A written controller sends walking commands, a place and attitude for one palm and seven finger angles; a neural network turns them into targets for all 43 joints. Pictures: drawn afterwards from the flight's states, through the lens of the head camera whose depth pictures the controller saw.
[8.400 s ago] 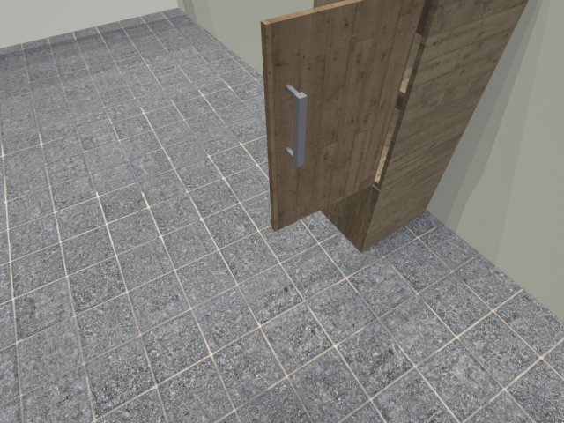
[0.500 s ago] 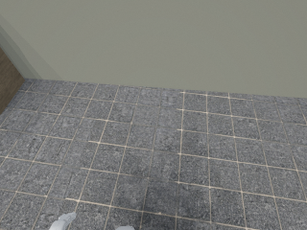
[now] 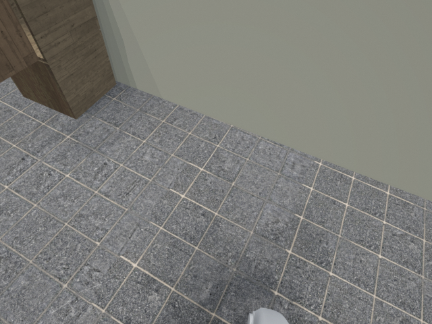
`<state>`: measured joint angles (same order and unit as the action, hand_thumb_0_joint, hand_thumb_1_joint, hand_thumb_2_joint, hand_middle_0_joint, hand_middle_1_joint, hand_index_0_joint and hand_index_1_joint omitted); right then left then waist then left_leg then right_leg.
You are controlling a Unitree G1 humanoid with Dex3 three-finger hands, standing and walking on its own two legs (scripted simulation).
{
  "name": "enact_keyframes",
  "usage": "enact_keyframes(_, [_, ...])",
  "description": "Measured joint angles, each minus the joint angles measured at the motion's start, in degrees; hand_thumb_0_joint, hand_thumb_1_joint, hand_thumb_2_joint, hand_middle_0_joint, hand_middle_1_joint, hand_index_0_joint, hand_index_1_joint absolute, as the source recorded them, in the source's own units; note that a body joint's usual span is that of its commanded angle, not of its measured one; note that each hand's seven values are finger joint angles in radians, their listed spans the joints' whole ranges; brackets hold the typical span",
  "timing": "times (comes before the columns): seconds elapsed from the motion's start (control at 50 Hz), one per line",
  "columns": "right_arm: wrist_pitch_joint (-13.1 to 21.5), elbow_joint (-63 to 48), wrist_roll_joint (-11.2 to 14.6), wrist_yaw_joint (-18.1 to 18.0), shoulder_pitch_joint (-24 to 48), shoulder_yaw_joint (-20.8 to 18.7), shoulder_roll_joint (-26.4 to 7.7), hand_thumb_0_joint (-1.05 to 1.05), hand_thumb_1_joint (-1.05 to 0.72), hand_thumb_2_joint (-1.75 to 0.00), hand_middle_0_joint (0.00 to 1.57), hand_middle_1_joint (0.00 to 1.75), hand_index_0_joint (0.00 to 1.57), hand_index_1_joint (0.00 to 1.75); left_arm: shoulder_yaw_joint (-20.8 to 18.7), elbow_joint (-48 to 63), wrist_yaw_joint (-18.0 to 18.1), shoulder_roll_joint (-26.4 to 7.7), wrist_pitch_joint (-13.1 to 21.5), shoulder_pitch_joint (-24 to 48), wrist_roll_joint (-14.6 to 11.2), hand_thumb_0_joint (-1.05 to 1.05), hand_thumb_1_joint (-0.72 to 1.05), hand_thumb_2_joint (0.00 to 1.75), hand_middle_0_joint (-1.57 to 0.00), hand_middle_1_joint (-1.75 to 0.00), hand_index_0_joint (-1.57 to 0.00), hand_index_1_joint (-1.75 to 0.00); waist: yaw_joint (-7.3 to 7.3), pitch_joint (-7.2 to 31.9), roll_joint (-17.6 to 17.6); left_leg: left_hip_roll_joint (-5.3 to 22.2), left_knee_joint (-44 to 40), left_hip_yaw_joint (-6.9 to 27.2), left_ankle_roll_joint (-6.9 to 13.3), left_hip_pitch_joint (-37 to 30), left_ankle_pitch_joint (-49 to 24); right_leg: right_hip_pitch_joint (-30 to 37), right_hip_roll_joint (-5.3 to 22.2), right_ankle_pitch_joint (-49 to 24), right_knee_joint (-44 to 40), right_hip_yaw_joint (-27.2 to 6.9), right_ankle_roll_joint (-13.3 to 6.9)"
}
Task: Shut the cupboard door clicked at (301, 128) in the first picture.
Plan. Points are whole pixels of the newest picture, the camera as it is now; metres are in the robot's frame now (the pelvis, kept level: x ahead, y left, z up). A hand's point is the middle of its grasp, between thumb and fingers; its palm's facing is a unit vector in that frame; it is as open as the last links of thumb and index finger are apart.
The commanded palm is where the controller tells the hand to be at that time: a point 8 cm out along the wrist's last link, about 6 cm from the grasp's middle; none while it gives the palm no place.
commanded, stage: walk to a spot facing it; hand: left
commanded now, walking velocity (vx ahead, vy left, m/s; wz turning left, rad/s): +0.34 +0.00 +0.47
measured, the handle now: out of the picture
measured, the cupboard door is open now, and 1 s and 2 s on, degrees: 87 87 87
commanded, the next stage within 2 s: turn to face it in 1.58 s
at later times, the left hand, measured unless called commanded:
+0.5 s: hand (138, 298) +0.18 +0.17 -0.16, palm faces +0.32 -0.93 -0.21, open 7.2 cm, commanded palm none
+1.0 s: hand (120, 191) +0.42 +0.27 -0.16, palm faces +0.37 -0.92 -0.13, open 7.4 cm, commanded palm none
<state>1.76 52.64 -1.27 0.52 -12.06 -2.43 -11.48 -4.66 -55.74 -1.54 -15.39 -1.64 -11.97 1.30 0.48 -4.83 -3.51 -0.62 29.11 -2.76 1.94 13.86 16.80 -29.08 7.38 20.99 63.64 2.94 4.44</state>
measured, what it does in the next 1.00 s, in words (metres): walks ahead, turning left: right foot, then left foot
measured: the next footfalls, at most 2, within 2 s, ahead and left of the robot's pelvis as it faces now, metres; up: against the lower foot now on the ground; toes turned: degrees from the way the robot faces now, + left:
right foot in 0.24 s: +0.21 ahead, -0.16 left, +0.00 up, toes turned +1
left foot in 0.62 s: +0.34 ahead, +0.14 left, +0.00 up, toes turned +27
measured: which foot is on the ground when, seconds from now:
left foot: down 0.00-0.24, up 0.26-0.60, down 0.62-1.00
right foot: up 0.00-0.22, down 0.24-0.62, up 0.64-1.00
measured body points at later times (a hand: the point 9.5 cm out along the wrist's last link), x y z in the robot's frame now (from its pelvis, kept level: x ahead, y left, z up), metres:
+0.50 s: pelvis +0.19 -0.03 +0.01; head +0.23 -0.01 +0.45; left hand +0.16 +0.22 -0.14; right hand +0.33 -0.26 -0.13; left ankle +0.21 +0.11 -0.69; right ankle +0.17 -0.16 -0.74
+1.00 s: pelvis +0.40 +0.08 +0.01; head +0.42 +0.10 +0.46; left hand +0.41 +0.32 -0.15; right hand +0.47 -0.16 -0.13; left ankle +0.31 +0.12 -0.74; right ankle +0.57 -0.03 -0.68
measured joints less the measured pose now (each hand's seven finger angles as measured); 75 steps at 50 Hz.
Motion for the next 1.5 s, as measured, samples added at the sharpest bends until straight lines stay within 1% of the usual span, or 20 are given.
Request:
enact_keyframes(0.1, [-0.09, 3.14, 0.08, 0.17, -3.5, 0.48, 0.65, 0.0, -0.9, -0.89, 0.2, 0.3, 0.2, 0.3, 0.66, 2.32, -0.6, 0.67, 0.83, 3.57, -0.2, 0.01, 0.91, 0.9, -0.2, -0.3, -0.2, -0.3, -0.67, 0.26, 1.93, -0.03, -6.04, 2.93, -0.29, -5.02, -0.99, -2.13, -0.51, -4.85, -12.22, -0.79, 0.38])
enact_keyframes(0.2, [-0.64, 5.33, -0.03, 0.35, -5.89, 0.16, 0.75, 0.0, -0.9, -0.89, 0.2, 0.3, 0.2, 0.3, 1.2, 3.95, -0.95, 1.46, 1.76, 6.26, -0.23, 0.01, 0.91, 0.9, -0.2, -0.3, -0.2, -0.3, -2.13, 0.45, 3.21, 0.5, -5.03, 5.03, -1.85, -7.98, 2.77, 2.22, -2.4, -7.94, -25.8, 0.59, 0.21])
enact_keyframes(0.24, [-0.75, 5.69, 0.27, 0.36, -7.43, -0.07, 0.75, 0.0, -0.9, -0.89, 0.2, 0.3, 0.2, 0.3, 1.47, 4.91, -1.05, 1.38, 3.14, 6.53, -0.07, 0.01, 0.9, 0.9, -0.2, -0.3, -0.2, -0.3, -2.78, 1.01, 2.89, 0.09, 1.32, 5.84, -2.12, -6.42, 6.85, 6.9, -2.81, -8.19, -32.28, 0.92, -1.14])
enact_keyframes(0.28, [-1.5, 6.64, 0.56, 0.27, -6.68, -0.51, -0.2, 0.0, -0.9, -0.89, 0.2, 0.3, 0.2, 0.3, 1.51, 5.17, -0.4, 2.8, 4.47, 7.18, 0.0, 0.0, 0.9, 0.9, -0.2, -0.3, -0.2, -0.3, -2.76, -0.06, 4.47, 0.7, 17.29, 5.6, -1.25, -0.75, 12.46, 7.4, -3.05, -7.65, -29.04, 2.75, -3.33])
enact_keyframes(0.32, [-2.25, 7.24, 0.32, 0.45, -5.16, -1.0, -1.03, 0.01, -0.9, -0.89, 0.2, 0.3, 0.2, 0.3, 1.85, 5.24, 0.28, 4.22, 4.85, 6.23, 0.01, 0.0, 0.9, 0.9, -0.2, -0.3, -0.2, -0.3, -2.7, -0.53, 5.23, 1.45, 30.75, 4.08, -0.94, 5.56, 10.72, 9.73, -2.89, -5.63, -28.96, 4.73, -4.26])
enact_keyframes(0.38, [-2.81, 6.69, 0.07, 0.83, -2.57, -1.53, -1.61, 0.01, -0.91, -0.89, 0.2, 0.3, 0.2, 0.3, 2.07, 3.67, 1.13, 5.88, 5.16, 3.31, 0.06, 0.0, 0.9, 0.9, -0.2, -0.3, -0.2, -0.3, -2.71, 0.11, 4.88, 3.63, 36.44, 1.37, -1.95, 12.88, 4.37, 14.55, -2.52, -5.74, -34.03, 7.33, -3.95])
enact_keyframes(0.48, [-2.54, 4.14, 0.05, 1.72, 1.79, -1.86, -1.36, 0.01, -0.91, -0.9, 0.19, 0.3, 0.19, 0.29, 1.0, -0.05, 1.98, 4.96, 6.16, -1.54, -0.04, -0.01, 0.95, 0.9, -0.2, -0.3, -0.21, -0.3, -1.23, 0.85, 2.96, 5.42, 23.04, -1.33, -2.96, 17.11, -1.22, 21.75, -1.77, -5.62, -41.62, 11.12, -3.25])
enact_keyframes(0.6, [-1.24, 1.86, -0.02, 2.32, 7.7, -0.97, -1.14, 0.01, -0.91, -0.9, 0.19, 0.3, 0.19, 0.29, 1.52, -4.8, 1.54, 3.03, 5.37, -7.8, 0.0, -0.01, 0.93, 0.9, -0.2, -0.3, -0.2, -0.3, 1.74, -0.07, 1.53, 3.64, 6.58, -4.58, -0.98, 12.82, -2.75, 27.98, 0.14, 0.07, -40.49, 13.58, -0.12])
enact_keyframes(0.64, [0.12, 0.53, -0.37, 2.17, 8.69, -0.58, -1.4, 0.0, -0.91, -0.9, 0.19, 0.3, 0.19, 0.29, 1.59, -6.18, 1.19, 3.13, 4.39, -10.19, -0.31, 0.0, 0.92, 0.9, -0.2, -0.3, -0.2, -0.3, 1.87, 0.17, 1.83, 2.91, 3.92, -5.47, 1.25, 10.4, -6.39, 25.63, 1.99, 4.18, -30.6, 12.9, -0.13])
enact_keyframes(0.68, [1.26, -0.21, -0.32, 1.19, 9.12, -0.36, -0.73, 0.0, -0.91, -0.9, 0.19, 0.3, 0.19, 0.29, 1.78, -7.09, 0.98, 2.88, 2.71, -9.89, -0.39, 0.0, 0.92, 0.9, -0.2, -0.3, -0.2, -0.3, 1.74, -0.77, 1.46, 2.27, 7.87, -5.63, 2.97, 10.16, -4.55, 18.28, 2.01, 6.63, -12.15, 6.71, -1.49])
enact_keyframes(0.72, [1.6, -0.11, -0.12, 0.38, 7.97, 0.06, 0.1, 0.0, -0.91, -0.9, 0.19, 0.3, 0.19, 0.29, 1.73, -7.26, 1.0, 2.68, 1.93, -8.3, -0.31, 0.01, 0.92, 0.9, -0.2, -0.3, -0.2, -0.3, 1.97, -0.93, 1.25, 1.62, 7.07, -5.34, 3.14, 7.93, -2.16, 10.7, 0.99, 4.23, 0.8, 2.8, -2.27])
enact_keyframes(0.76, [1.7, 0.98, -0.03, -0.19, 5.98, 0.46, 0.93, 0.0, -0.91, -0.89, 0.19, 0.3, 0.2, 0.29, 1.6, -6.58, 0.71, 2.8, 1.85, -6.24, 0.03, 0.01, 0.91, 0.9, -0.2, -0.3, -0.2, -0.3, 2.12, -0.74, 1.31, 0.92, 3.45, -4.76, 2.45, 4.74, -2.52, 5.06, 0.93, 0.27, 4.46, 1.44, -2.29])
enact_keyframes(0.94, [2.11, 6.79, 0.58, -1.19, -4.84, 0.14, 1.05, -0.01, -0.94, -0.89, 0.2, 0.3, 0.2, 0.3, 1.89, -2.44, -0.22, 4.79, 1.92, 2.05, 0.16, 0.01, 0.91, 0.9, -0.2, -0.3, -0.2, -0.3, -0.01, 1.33, 1.49, -1.25, -11.56, -2.7, 2.29, -9.36, -3.49, -5.29, 1.17, -12.69, -10.07, -0.04, -1.52])
enact_keyframes(1.06, [1.78, 10.01, -0.09, -1.19, -11.1, 0.82, 1.85, 0.0, -0.92, -0.89, 0.2, 0.3, 0.2, 0.3, 2.28, -0.83, -0.62, 4.53, 1.82, 7.65, -0.16, 0.01, 0.91, 0.9, -0.2, -0.3, -0.2, -0.3, -3.08, 1.09, 1.77, -0.73, -12.81, -1.98, 0.31, -15.35, 1.08, -1.93, -1.24, -13.35, -23.26, 1.66, -3.21])
enact_keyframes(1.12, [1.44, 11.73, -0.15, -1.15, -14.02, 1.0, 2.23, 0.0, -0.91, -0.89, 0.2, 0.3, 0.2, 0.3, 2.4, 0.35, -0.77, 4.25, 2.88, 9.43, -0.16, 0.01, 0.91, 0.9, -0.2, -0.3, -0.2, -0.3, -4.19, 0.74, 2.63, 0.59, -8.01, -1.47, -1.13, -16.49, 6.32, 3.73, -3.5, -12.2, -29.79, 3.14, -4.89])
enact_keyframes(1.16, [0.79, 13.12, 0.45, -0.97, -15.13, 0.99, 2.8, 0.0, -0.91, -0.89, 0.2, 0.3, 0.2, 0.3, 2.18, 1.14, -0.42, 4.13, 4.85, 10.14, -0.07, 0.0, 0.9, 0.9, -0.2, -0.3, -0.2, -0.3, -4.31, 0.29, 2.54, 1.15, 8.02, -0.59, -1.03, -11.12, 11.1, 6.45, -3.76, -10.97, -29.74, 3.26, -6.75])
enact_keyframes(1.2, [-0.35, 13.91, 0.76, -0.85, -13.88, 0.58, 2.54, 0.0, -0.91, -0.89, 0.2, 0.3, 0.2, 0.3, 2.29, 1.37, 0.17, 5.0, 5.75, 9.69, -0.5, 0.0, 0.91, 0.9, -0.2, -0.3, -0.2, -0.3, -4.29, -0.63, 4.12, 1.88, 27.47, 1.36, -0.46, -3.02, 11.31, 8.19, -4.66, -7.48, -27.89, 4.7, -6.87])
enact_keyframes(1.26, [-1.41, 13.0, 0.37, -0.61, -10.83, -0.06, 2.29, 0.01, -0.91, -0.89, 0.2, 0.3, 0.2, 0.3, 2.42, 0.35, 1.17, 6.19, 5.77, 6.62, -0.65, 0.0, 0.91, 0.9, -0.2, -0.3, -0.2, -0.3, -4.43, 0.0, 4.98, 3.88, 37.74, 1.39, -0.72, 7.25, 5.02, 12.7, -5.63, -6.9, -32.25, 6.19, -6.12])
enact_keyframes(1.36, [-1.33, 9.38, 0.02, 0.26, -5.72, -0.68, 2.92, 0.01, -0.91, -0.9, 0.19, 0.3, 0.19, 0.29, 0.68, -2.38, 2.5, 5.68, 6.85, 1.14, -0.99, -0.03, 0.96, 0.9, -0.2, -0.3, -0.21, -0.3, -3.24, 2.13, 3.93, 6.52, 26.46, 0.02, -2.38, 15.87, -1.27, 20.01, -6.01, -7.3, -40.98, 8.21, -6.25])
enact_keyframes(1.5, [-1.16, 6.57, 0.04, 1.44, 2.38, -1.36, 0.38, 0.01, -0.93, -0.9, 0.19, 0.3, 0.19, 0.29, 1.9, -7.44, 1.83, 4.18, 6.12, -6.05, -0.21, -0.02, 0.94, 0.9, -0.2, -0.3, -0.2, -0.3, 0.29, 2.4, 2.77, 5.22, 9.95, -2.81, -1.72, 15.03, -4.44, 28.69, -4.52, -2.52, -43.81, 10.13, -3.36])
